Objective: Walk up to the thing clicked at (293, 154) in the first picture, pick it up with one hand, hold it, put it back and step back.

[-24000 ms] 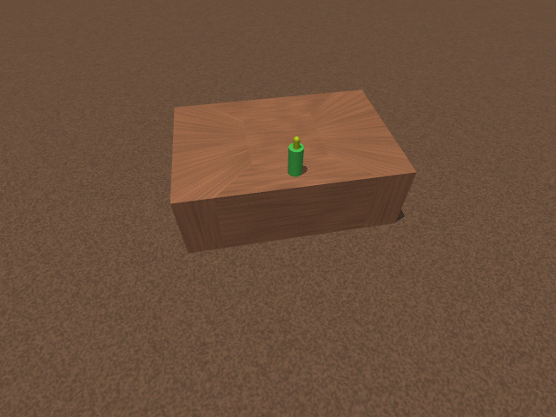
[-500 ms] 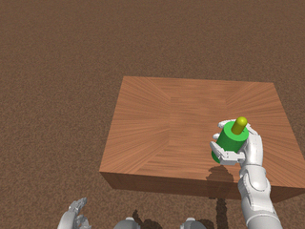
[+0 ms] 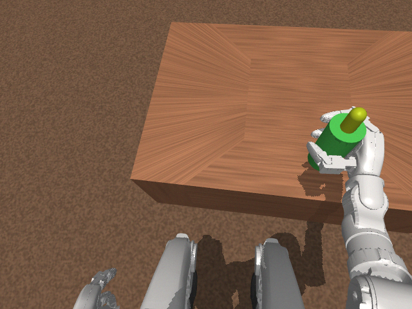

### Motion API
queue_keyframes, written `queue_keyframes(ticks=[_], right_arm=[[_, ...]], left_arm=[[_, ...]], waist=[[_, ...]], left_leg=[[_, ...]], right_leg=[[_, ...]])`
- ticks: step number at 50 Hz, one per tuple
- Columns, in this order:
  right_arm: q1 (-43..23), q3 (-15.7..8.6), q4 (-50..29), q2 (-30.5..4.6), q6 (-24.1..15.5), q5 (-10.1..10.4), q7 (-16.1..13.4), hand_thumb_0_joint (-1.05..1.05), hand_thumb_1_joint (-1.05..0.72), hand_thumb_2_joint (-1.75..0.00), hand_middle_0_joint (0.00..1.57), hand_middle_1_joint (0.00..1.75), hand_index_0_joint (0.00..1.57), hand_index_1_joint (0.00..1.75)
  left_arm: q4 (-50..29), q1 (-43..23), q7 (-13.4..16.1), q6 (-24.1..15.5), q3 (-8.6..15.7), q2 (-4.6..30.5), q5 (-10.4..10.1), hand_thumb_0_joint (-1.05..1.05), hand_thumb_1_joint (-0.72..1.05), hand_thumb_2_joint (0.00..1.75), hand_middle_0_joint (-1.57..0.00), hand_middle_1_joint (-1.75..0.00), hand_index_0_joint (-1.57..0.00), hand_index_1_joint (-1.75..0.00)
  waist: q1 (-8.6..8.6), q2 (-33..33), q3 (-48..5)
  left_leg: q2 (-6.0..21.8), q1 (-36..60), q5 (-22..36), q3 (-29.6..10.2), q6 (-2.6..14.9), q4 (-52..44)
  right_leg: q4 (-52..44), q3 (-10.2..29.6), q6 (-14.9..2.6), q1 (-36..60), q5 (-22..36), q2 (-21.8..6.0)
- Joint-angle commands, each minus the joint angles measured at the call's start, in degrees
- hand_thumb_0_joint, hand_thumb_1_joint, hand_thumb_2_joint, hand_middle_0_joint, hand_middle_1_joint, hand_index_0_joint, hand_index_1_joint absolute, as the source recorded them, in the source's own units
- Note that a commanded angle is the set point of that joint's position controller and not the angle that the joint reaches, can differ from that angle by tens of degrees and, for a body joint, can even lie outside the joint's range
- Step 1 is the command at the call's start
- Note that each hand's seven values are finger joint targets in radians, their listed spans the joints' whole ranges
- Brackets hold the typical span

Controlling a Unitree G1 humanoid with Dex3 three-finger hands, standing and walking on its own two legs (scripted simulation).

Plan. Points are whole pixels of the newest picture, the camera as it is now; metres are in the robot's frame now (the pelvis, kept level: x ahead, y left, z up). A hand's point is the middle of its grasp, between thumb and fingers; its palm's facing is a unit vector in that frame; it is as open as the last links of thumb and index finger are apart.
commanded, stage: crouch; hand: right
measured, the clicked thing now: (338, 139) +0.43 -0.20 +0.01
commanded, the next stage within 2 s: lower in 0.46 s
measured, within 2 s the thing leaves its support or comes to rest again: rests again in 1.38 s
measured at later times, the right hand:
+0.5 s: hand (319, 153) +0.44 -0.20 -0.08, palm faces +0.12 +0.99 -0.01, open 8.0 cm
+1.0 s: hand (307, 166) +0.44 -0.20 -0.17, palm faces +0.13 +0.99 -0.02, open 8.0 cm
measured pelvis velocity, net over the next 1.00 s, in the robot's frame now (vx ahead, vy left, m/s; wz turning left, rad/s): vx -0.02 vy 0.00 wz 0.03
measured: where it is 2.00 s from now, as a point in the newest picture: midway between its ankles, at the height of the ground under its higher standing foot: outside the picture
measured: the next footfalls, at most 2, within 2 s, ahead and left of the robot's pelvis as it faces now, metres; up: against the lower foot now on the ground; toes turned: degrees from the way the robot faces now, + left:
none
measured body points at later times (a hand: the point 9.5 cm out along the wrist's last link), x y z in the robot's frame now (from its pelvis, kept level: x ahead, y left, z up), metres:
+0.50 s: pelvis -0.01 +0.00 -0.07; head +0.17 -0.03 +0.34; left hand +0.11 +0.27 -0.19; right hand +0.43 -0.25 -0.08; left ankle +0.05 +0.14 -0.56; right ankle +0.05 -0.13 -0.56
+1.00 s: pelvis -0.02 +0.00 -0.14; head +0.19 -0.03 +0.26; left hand +0.09 +0.27 -0.27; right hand +0.43 -0.25 -0.16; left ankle +0.05 +0.14 -0.56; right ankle +0.05 -0.13 -0.56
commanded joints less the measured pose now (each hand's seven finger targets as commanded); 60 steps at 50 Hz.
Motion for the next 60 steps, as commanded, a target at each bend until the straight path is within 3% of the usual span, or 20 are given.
queue_keyframes(ticks=[1,3,4,5,6,15,21,24,25,28,31,34,37,38,43,44,46,49,58,60], right_arm=[[-21.86,-7.10,-17.89,-14.70,-5.90,0.82,-0.87,0.00,-0.47,-1.27,1.32,1.38,1.33,1.38],[-21.07,-6.47,-16.41,-12.32,-5.55,1.03,-1.05,0.00,-0.48,-1.29,1.35,1.40,1.36,1.40],[-21.93,-10.01,-18.78,-16.68,-5.95,0.89,-1.66,0.00,-0.47,-1.29,1.34,1.40,1.35,1.40],[-22.02,-8.13,-16.44,-14.54,-5.82,0.54,-1.35,0.00,-0.46,-1.29,1.34,1.40,1.35,1.40],[-23.72,-10.25,-19.21,-17.66,-6.20,0.46,-1.61,0.00,-0.47,-1.29,1.34,1.40,1.35,1.40],[-27.15,-4.40,-14.81,-12.03,-5.48,-0.03,1.48,0.00,-0.45,-1.25,1.30,1.36,1.31,1.36],[-27.29,-5.66,-12.89,-13.76,-3.77,-0.04,2.15,0.00,-0.43,-1.26,1.30,1.36,1.31,1.36],[-30.73,-9.01,-17.84,-18.13,-3.81,0.13,1.16,0.00,-0.43,-1.26,1.31,1.37,1.32,1.37],[-28.00,-6.85,-14.69,-14.55,-3.36,0.11,1.29,0.00,-0.45,-1.26,1.31,1.36,1.32,1.36],[-31.57,-9.78,-20.24,-19.33,-3.84,-0.16,0.26,0.00,-0.45,-1.27,1.31,1.37,1.32,1.37],[-28.22,-6.56,-14.75,-13.98,-3.03,-0.01,0.70,0.00,-0.45,-1.24,1.29,1.35,1.30,1.35],[-29.18,-8.99,-15.10,-17.55,-3.82,-0.28,0.87,0.00,-0.47,-1.25,1.31,1.36,1.32,1.36],[-26.85,-6.93,-10.77,-13.68,-4.01,-0.36,1.87,0.00,-0.50,-1.27,1.32,1.37,1.33,1.38],[-28.07,-9.20,-14.10,-17.29,-4.55,-0.33,1.85,0.00,-0.49,-1.27,1.31,1.37,1.32,1.37],[-31.07,-8.56,-17.35,-16.80,-5.14,0.11,2.58,0.00,-0.44,-1.27,1.30,1.36,1.31,1.36],[-33.11,-10.62,-20.60,-20.17,-5.37,0.14,2.23,0.00,-0.44,-1.27,1.30,1.37,1.32,1.37],[-28.76,-7.64,-15.42,-14.89,-4.17,0.16,2.54,0.00,-0.47,-1.28,1.31,1.38,1.32,1.38],[-32.47,-9.82,-20.53,-20.25,-4.35,-0.45,1.69,0.00,-0.46,-1.29,1.32,1.39,1.33,1.39],[-32.73,-8.00,-15.00,-17.40,-2.42,-0.66,1.44,0.00,-0.43,-1.33,1.35,1.44,1.37,1.44],[-32.80,-9.94,-15.16,-20.13,-2.38,-1.10,1.32,0.00,-0.40,-1.32,1.34,1.43,1.36,1.43]], left_arm=[[-5.37,5.29,0.00,-0.76,3.93,10.15,-0.34,0.00,0.92,0.89,-0.20,-0.30,-0.20,-0.30],[-6.03,4.61,-0.21,-0.49,3.77,9.35,-0.29,0.00,0.93,0.89,-0.20,-0.31,-0.20,-0.30],[-5.68,4.99,-0.21,-0.37,3.72,9.45,-0.34,0.00,0.93,0.89,-0.20,-0.31,-0.21,-0.30],[-5.28,4.68,-0.24,-0.27,3.78,9.28,-0.23,0.00,0.92,0.89,-0.20,-0.31,-0.21,-0.30],[-5.38,4.68,-0.26,-0.18,3.72,9.36,-0.08,0.00,0.92,0.90,-0.19,-0.30,-0.20,-0.30],[-5.16,3.46,-0.11,0.18,3.54,9.64,0.18,0.00,0.91,0.90,-0.20,-0.30,-0.20,-0.30],[-5.52,3.78,-0.30,0.16,3.41,10.25,0.38,0.00,0.91,0.90,-0.20,-0.30,-0.20,-0.30],[-5.66,4.11,-0.35,0.60,4.01,11.11,0.28,0.00,0.91,0.89,-0.20,-0.30,-0.21,-0.30],[-5.52,3.48,-0.47,0.64,3.95,10.90,0.30,0.00,0.91,0.89,-0.20,-0.30,-0.21,-0.30],[-6.23,3.30,-0.42,1.03,3.76,10.42,0.25,0.00,0.91,0.89,-0.20,-0.30,-0.21,-0.30],[-6.15,3.14,-0.38,1.19,3.67,10.07,0.40,0.00,0.90,0.90,-0.20,-0.30,-0.20,-0.30],[-5.78,3.23,-0.40,1.19,3.27,9.88,0.50,0.00,0.90,0.90,-0.20,-0.30,-0.20,-0.30],[-5.36,3.65,-0.70,1.10,3.39,10.40,0.92,0.00,0.90,0.89,-0.20,-0.30,-0.20,-0.30],[-5.78,3.50,-0.79,1.21,3.44,10.69,0.85,0.00,0.90,0.90,-0.20,-0.29,-0.20,-0.30],[-5.57,4.38,-1.25,1.47,3.90,11.26,1.37,0.00,0.89,0.90,-0.20,-0.30,-0.20,-0.30],[-5.39,4.41,-1.21,1.62,4.02,11.46,1.40,0.00,0.89,0.90,-0.20,-0.30,-0.20,-0.30],[-5.24,4.47,-1.33,1.65,3.68,10.68,1.35,0.00,0.89,0.90,-0.20,-0.30,-0.20,-0.30],[-4.51,4.33,-1.18,2.17,4.08,11.62,1.32,0.00,0.90,0.90,-0.20,-0.30,-0.20,-0.30],[-4.59,3.88,-0.91,2.64,3.73,11.79,1.02,0.00,0.91,0.89,-0.20,-0.29,-0.20,-0.29],[-4.64,4.45,-0.88,2.82,3.65,11.82,1.02,0.00,0.91,0.89,-0.20,-0.29,-0.20,-0.29]], waist=[[-2.09,-4.98,-37.66],[-1.08,-2.11,-37.11],[-1.87,-2.34,-37.07],[-0.57,-2.55,-37.21],[-1.37,-3.20,-38.48],[2.28,-6.95,-36.69],[0.87,-8.21,-38.46],[-0.27,-9.74,-39.53],[0.26,-9.03,-37.88],[-0.43,-9.42,-40.26],[1.60,-6.25,-38.39],[0.79,-5.75,-38.10],[1.44,-7.05,-37.12],[0.17,-8.23,-39.12],[0.40,-10.38,-45.16],[-0.08,-10.23,-47.16],[1.59,-7.49,-43.92],[0.17,-11.00,-44.91],[2.02,-8.77,-39.55],[1.28,-8.06,-40.62]], left_leg=[[-1.37,15.45,19.57,1.34,3.09,-7.94],[-1.39,17.63,20.05,0.60,2.56,-7.82],[-1.40,17.43,20.27,0.19,2.49,-7.40],[-1.47,16.52,20.18,0.12,2.42,-6.69],[-1.46,16.48,20.29,-0.40,2.31,-6.34],[-1.59,6.15,12.54,0.79,3.10,-2.50],[-1.51,3.65,14.33,1.45,3.24,0.69],[-1.54,1.68,12.65,1.78,3.68,1.88],[-1.60,-0.04,12.12,2.27,3.70,2.81],[-1.63,0.43,11.29,1.87,3.72,3.25],[-1.55,0.31,11.81,1.64,3.32,4.13],[-1.60,-1.81,11.64,1.24,3.29,6.45],[-1.61,-5.21,12.69,1.84,3.51,9.15],[-1.59,-5.00,12.87,1.64,3.69,9.72],[-1.49,-5.31,16.07,1.85,3.48,13.12],[-1.54,-4.66,16.06,1.63,3.24,13.07],[-1.64,-5.21,15.89,2.19,3.04,13.81],[-1.69,-7.30,13.76,2.05,3.44,14.98],[-1.77,-11.50,8.24,2.58,3.55,17.03],[-1.72,-10.57,9.47,2.43,3.42,17.61]], right_leg=[[-8.00,-0.50,-2.45,23.99,21.04,1.41],[-6.04,-1.48,-3.13,18.19,17.95,1.57],[-5.35,-1.93,-3.30,16.96,17.63,1.56],[-4.30,-1.90,-3.36,15.86,17.01,1.52],[-3.43,-2.22,-3.51,15.19,16.78,1.52],[-0.86,-0.72,-2.97,13.58,10.14,1.26],[1.77,-0.36,-2.73,12.56,13.34,1.31],[1.32,-0.02,-2.48,13.29,12.90,1.25],[1.52,0.40,-2.25,13.30,12.92,1.16],[2.49,-0.11,-2.63,11.86,10.64,1.28],[4.94,-0.33,-3.12,7.47,9.63,1.30],[7.82,-0.57,-3.30,2.57,9.13,1.33],[9.20,-0.02,-2.83,3.64,11.90,1.26],[9.54,-0.04,-2.87,3.88,12.49,1.27],[13.27,0.05,-2.65,6.42,17.38,1.00],[14.19,-0.18,-2.83,6.36,17.09,0.95],[14.86,-0.20,-2.87,3.39,15.76,0.95],[14.82,-0.47,-2.56,3.72,14.23,0.96],[16.83,-0.66,-2.78,-4.18,5.68,1.06],[17.77,-0.88,-2.90,-4.60,6.89,1.02]])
